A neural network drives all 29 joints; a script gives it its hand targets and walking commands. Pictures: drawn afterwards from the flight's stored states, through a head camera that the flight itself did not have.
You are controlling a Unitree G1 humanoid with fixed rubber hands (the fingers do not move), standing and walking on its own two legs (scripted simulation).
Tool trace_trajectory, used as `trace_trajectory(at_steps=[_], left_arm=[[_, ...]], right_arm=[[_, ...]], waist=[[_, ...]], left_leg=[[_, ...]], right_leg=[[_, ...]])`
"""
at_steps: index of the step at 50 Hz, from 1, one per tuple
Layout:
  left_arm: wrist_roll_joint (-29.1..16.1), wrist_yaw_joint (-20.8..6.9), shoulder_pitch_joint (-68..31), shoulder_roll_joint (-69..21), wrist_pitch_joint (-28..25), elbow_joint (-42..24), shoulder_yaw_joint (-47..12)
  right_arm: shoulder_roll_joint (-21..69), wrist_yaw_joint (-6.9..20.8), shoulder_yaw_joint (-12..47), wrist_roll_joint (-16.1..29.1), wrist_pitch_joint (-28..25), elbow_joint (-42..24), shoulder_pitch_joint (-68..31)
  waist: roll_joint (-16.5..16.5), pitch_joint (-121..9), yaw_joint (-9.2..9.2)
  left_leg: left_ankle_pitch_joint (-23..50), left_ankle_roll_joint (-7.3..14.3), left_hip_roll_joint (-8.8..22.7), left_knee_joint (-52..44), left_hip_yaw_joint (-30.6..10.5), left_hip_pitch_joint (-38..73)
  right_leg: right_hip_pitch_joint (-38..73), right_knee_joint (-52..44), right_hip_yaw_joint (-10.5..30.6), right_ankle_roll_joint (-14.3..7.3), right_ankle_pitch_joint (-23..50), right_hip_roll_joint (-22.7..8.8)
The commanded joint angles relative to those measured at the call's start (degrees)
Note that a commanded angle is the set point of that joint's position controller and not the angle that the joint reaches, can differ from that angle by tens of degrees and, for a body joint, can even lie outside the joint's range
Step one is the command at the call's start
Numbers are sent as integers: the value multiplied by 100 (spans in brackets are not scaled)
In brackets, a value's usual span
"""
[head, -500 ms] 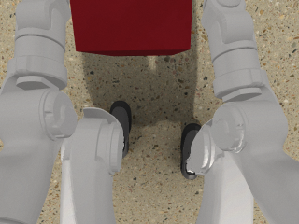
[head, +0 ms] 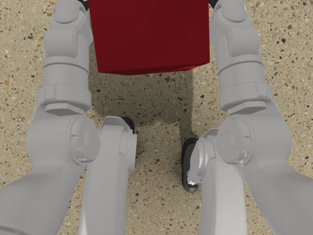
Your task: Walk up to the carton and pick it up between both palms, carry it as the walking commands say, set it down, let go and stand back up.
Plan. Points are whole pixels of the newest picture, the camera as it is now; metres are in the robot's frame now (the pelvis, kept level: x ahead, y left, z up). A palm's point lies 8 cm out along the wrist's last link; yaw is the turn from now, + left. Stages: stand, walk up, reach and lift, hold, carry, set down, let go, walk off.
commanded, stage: reach and lift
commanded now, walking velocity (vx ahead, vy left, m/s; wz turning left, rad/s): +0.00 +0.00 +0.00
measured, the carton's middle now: (151, 15) +0.55 +0.09 -0.20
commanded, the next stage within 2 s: none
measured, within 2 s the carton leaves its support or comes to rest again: neither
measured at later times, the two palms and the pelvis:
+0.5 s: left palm out of the picture +0.51 +0.22 -0.07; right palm out of the picture +0.56 -0.04 -0.07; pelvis +0.00 -0.01 +0.04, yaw +1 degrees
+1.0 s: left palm out of the picture +0.49 +0.22 +0.01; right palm out of the picture +0.53 -0.05 +0.01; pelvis +0.00 +0.00 +0.09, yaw +1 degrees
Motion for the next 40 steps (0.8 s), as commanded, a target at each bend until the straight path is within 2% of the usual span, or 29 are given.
trace_trajectory(at_steps=[1,8,18,23,30,40], left_arm=[[-756,-1694,-3845,-5667,-152,-450,-2539],[-470,-1715,-3613,-5825,1,-314,-2297],[-511,-1772,-3479,-5963,104,-585,-2439],[-548,-1820,-3327,-6056,166,-672,-2525],[-557,-1844,-3057,-6242,236,-697,-2610],[-327,-1798,-2730,-6400,301,-519,-2389]], right_arm=[[5570,1532,2243,648,33,14,-3353],[5520,1619,2060,435,144,-10,-3265],[5880,1589,2380,508,280,-337,-3176],[6063,1559,2482,506,353,-454,-3002],[6254,1553,2541,486,420,-538,-2729],[6260,1603,2304,318,449,-368,-2411]], waist=[[530,-7184,324],[495,-7086,264],[241,-7720,418],[162,-7889,423],[173,-7930,377],[273,-7501,297]], left_leg=[[2057,-7,-763,-732,1012,5571],[1842,-6,-811,-1008,988,5487],[2026,0,-838,-1210,1043,5354],[2125,-2,-847,-1330,1057,5321],[2168,-14,-873,-1569,1036,5434],[1785,-23,-916,-2017,974,5636]], right_leg=[[1701,-1314,-860,-290,1291,741],[1759,-1591,-836,-290,1205,742],[2608,-1809,-715,-220,1624,771],[2932,-1952,-668,-201,1804,780],[3122,-2213,-634,-194,1884,792],[3021,-2646,-632,-208,1563,802]])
